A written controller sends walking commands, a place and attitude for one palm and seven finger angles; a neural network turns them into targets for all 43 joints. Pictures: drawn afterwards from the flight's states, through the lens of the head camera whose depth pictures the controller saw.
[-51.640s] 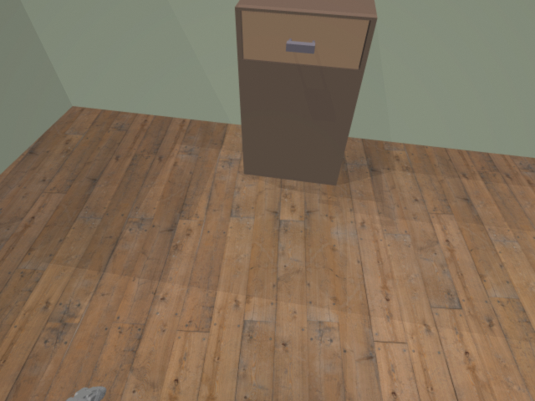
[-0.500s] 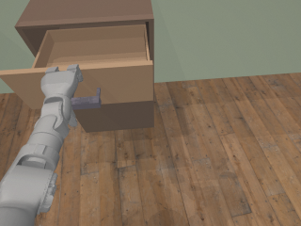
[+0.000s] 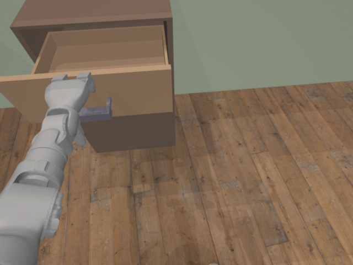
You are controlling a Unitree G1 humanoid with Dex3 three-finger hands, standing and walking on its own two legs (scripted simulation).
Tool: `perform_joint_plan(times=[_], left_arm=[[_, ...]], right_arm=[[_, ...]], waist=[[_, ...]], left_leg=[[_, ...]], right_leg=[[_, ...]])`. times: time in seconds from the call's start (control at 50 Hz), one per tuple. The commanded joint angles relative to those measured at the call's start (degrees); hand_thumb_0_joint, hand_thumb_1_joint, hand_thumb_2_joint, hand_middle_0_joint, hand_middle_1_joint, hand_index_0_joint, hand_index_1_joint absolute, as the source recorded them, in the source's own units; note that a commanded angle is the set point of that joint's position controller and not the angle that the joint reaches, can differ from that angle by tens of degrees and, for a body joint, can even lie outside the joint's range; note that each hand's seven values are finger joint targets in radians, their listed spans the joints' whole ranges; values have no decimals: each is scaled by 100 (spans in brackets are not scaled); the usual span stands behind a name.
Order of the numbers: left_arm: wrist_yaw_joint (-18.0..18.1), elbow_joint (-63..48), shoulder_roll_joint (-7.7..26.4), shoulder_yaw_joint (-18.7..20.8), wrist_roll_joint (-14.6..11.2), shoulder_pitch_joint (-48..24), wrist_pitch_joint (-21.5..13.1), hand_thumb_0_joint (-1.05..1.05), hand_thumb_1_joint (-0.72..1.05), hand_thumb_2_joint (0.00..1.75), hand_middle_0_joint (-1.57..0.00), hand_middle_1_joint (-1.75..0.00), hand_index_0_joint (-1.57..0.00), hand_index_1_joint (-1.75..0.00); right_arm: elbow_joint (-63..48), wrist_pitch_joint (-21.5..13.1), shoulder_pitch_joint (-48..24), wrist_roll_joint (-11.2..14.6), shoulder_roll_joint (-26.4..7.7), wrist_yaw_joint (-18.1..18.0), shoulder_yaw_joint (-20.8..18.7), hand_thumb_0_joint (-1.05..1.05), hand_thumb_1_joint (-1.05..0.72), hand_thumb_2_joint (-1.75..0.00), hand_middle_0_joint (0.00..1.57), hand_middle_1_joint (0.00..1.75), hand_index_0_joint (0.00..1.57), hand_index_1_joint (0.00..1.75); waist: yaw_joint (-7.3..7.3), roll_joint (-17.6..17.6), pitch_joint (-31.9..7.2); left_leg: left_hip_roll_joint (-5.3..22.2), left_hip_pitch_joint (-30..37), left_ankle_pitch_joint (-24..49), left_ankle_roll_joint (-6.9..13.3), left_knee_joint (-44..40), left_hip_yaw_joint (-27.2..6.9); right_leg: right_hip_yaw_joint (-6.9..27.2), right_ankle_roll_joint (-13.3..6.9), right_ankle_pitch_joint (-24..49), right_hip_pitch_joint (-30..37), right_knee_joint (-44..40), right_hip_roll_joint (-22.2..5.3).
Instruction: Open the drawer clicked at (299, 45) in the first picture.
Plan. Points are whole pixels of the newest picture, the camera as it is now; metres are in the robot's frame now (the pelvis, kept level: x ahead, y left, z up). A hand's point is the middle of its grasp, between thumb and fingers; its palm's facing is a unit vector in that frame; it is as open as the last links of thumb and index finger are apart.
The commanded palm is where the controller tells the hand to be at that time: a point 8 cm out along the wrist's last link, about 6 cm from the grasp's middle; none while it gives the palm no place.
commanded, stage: re-aim the fingers above the handle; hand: left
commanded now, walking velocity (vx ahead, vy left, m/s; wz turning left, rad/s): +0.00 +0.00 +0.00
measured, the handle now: (92, 107) +0.53 +0.23 -0.01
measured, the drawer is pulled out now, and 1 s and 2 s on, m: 0.24 0.24 0.24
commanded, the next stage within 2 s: lower the fingers behind the handle in 1.62 s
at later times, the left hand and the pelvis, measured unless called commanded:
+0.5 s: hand (80, 109) +0.48 +0.23 +0.05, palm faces -0.04 -0.01 -1.00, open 13.8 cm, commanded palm +0.46 +0.22 +0.11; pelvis +0.00 +0.01 +0.00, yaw +0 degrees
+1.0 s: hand (84, 109) +0.48 +0.22 +0.05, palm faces -0.06 +0.00 -1.00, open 13.8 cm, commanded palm +0.47 +0.21 +0.11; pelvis +0.01 +0.00 +0.00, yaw -1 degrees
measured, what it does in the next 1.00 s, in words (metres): stands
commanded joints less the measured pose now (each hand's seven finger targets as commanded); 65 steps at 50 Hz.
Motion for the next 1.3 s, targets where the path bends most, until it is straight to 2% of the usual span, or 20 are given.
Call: perform_joint_plan(times=[0.0, 0.08, 0.14, 0.18, 0.24, 0.26, 0.34, 0.38, 0.48, 0.52, 0.56, 0.64, 0.68, 0.74, 0.8, 0.92, 0.98, 1.1, 1.18, 1.28], left_arm=[[77, -1028, 1296, 326, -9, -2254, -292, 0, -50, 30, -30, -120, -30, -120], [306, -935, 1838, 803, 74, -2105, -387, 0, -50, 30, -30, -120, -30, -120], [508, -989, 2192, 1050, 144, -2178, -334, 0, -50, 30, -30, -120, -30, -120], [597, -1030, 1841, 741, 211, -2346, -267, 0, -50, 30, -30, -120, -30, -120], [591, -1060, 1866, 756, 150, -2552, -211, 0, -50, 30, -30, -120, -30, -120], [554, -1075, 1673, 580, 143, -2553, -208, 0, -50, 30, -30, -120, -30, -120], [404, -1137, 1187, 145, 84, -2999, -255, 0, -50, 30, -30, -120, -30, -120], [377, -1094, 1146, 100, 81, -3081, -267, 0, -50, 30, -30, -120, -30, -120], [451, -1189, 1084, 219, 127, -2956, -243, 0, -50, 30, -30, -120, -30, -120], [518, -1008, 1365, 499, 163, -2682, -102, 0, -50, 30, -30, -120, -30, -120], [533, -952, 667, -5, 133, -2560, 59, 0, -50, 30, -30, -120, -30, -120], [557, -1227, 1043, 342, 117, -2649, 243, 0, -50, 30, -30, -120, -30, -120], [561, -1228, 968, 233, 182, -2744, 283, 0, -50, 30, -30, -120, -30, -120], [561, -1284, 1333, 528, 150, -2636, 277, 0, -50, 30, -30, -120, -30, -120], [537, -1250, 1318, 537, 168, -2389, 243, 0, -50, 30, -30, -120, -30, -120], [324, -1145, 1032, 218, 51, -2411, 158, 0, -50, 30, -30, -120, -30, -120], [237, -1264, 803, 7, 29, -2482, 6, 0, -50, 30, -30, -120, -30, -120], [402, -1383, 971, 168, 93, -2757, -159, 0, -50, 30, -30, -120, -30, -120], [611, -1232, 1301, 508, 162, -2530, 6, 0, -50, 30, -30, -120, -30, -120], [582, -984, 1379, 476, 162, -2474, 307, 0, -50, 30, -30, -120, -30, -120]], right_arm=[[-421, -133, 518, -14, -859, -106, -273, 0, -90, -90, 20, 30, 20, 30], [-421, -153, 532, -19, -907, -85, -248, 0, -90, -90, 20, 30, 20, 30], [-403, -169, 527, -52, -950, -52, -250, 0, -90, -90, 20, 30, 20, 30], [-412, -215, 541, -40, -908, -42, -280, 0, -90, -90, 20, 30, 20, 30], [-338, -248, 621, -47, -954, -46, -314, 0, -90, -90, 20, 30, 20, 30], [-348, -265, 653, -27, -931, -49, -328, 0, -90, -90, 20, 30, 20, 30], [-260, -300, 728, -18, -917, -82, -344, 0, -90, -90, 20, 30, 20, 30], [-239, -309, 742, -13, -926, -91, -338, 0, -90, -90, 20, 30, 20, 30], [-272, -292, 785, -83, -875, -10, -331, 0, -90, -90, 20, 30, 20, 30], [-286, -235, 744, -104, -893, 29, -308, 0, -90, -90, 20, 30, 20, 30], [-361, -214, 691, -97, -827, 96, -305, 0, -90, -90, 20, 30, 20, 30], [-411, -154, 618, -89, -880, 112, -319, 0, -90, -90, 20, 30, 20, 30], [-428, -147, 574, -85, -841, 90, -287, 0, -90, -90, 20, 30, 20, 30], [-442, -125, 514, -85, -856, 39, -268, 0, -90, -90, 20, 30, 20, 30], [-444, -151, 512, -63, -822, 11, -271, 0, -90, -90, 20, 30, 20, 30], [-433, -171, 533, -18, -838, -22, -280, 0, -90, -90, 20, 30, 20, 30], [-423, -182, 546, -15, -817, -47, -300, 0, -90, -90, 20, 30, 20, 30], [-362, -209, 596, -44, -808, -28, -314, 0, -90, -90, 20, 30, 20, 30], [-371, -192, 581, -72, -810, 9, -317, 0, -90, -90, 20, 30, 20, 30], [-413, -160, 504, -28, -844, 7, -268, 0, -90, -90, 20, 30, 20, 30]], waist=[[-65, -177, -2041], [90, -318, -1946], [162, -195, -2208], [29, -21, -2258], [-71, -101, -2433], [-98, 10, -2501], [-316, 49, -2253], [-337, 114, -2127], [-141, 424, -2540], [-46, 274, -2543], [-111, 226, -2457], [-28, 54, -2659], [-86, 12, -2460], [8, -42, -2502], [32, -143, -2492], [-121, -303, -2202], [-180, -155, -2202], [-157, 63, -2282], [-13, 80, -2606], [-31, -163, -2447]], left_leg=[[-330, 1157, 1872, 264, -266, 206], [-311, 826, 1669, 248, -310, 224], [-315, 763, 1702, 239, -270, 249], [-300, 910, 1721, 234, -235, 269], [-281, 1090, 1868, 242, -179, 231], [-277, 1219, 1916, 243, -184, 223], [-249, 1478, 1903, 233, -181, 114], [-236, 1548, 1842, 221, -192, 47], [-214, 1826, 2667, 139, -61, 0], [-213, 1661, 2812, 137, -26, 44], [-196, 1643, 2924, 141, -36, 77], [-199, 1681, 3024, 160, -49, 81], [-213, 1583, 2840, 188, -95, 102], [-252, 1460, 2654, 202, -143, 168], [-265, 1438, 2691, 223, -154, 186], [-294, 1382, 2234, 250, -242, 222], [-304, 1494, 2318, 258, -201, 217], [-311, 1475, 2410, 228, -114, 188], [-333, 1369, 2590, 216, -59, 242], [-333, 1139, 2440, 231, -147, 316]], right_leg=[[-101, -152, 1999, 1075, -402, 252], [-97, -160, 1757, 1076, -325, 246], [-61, -172, 1769, 1193, -253, 242], [-97, -160, 1731, 988, -248, 263], [-91, -153, 1857, 1006, -261, 281], [-98, -148, 1846, 937, -271, 288], [-160, -166, 1603, 547, -372, 312], [-187, -176, 1431, 314, -365, 323], [-273, -214, 1746, 313, -171, 339], [-275, -210, 1937, 479, -100, 337], [-304, -199, 2006, 466, -124, 339], [-262, -204, 2218, 780, -128, 340], [-273, -183, 2179, 746, -153, 330], [-211, -192, 2289, 1051, -185, 310], [-199, -168, 2430, 1157, -185, 297], [-156, -139, 2253, 1111, -362, 281], [-138, -147, 2307, 1019, -368, 275], [-144, -179, 2275, 871, -242, 282], [-122, -173, 2531, 1139, -142, 280], [-121, -135, 2692, 1355, -195, 252]])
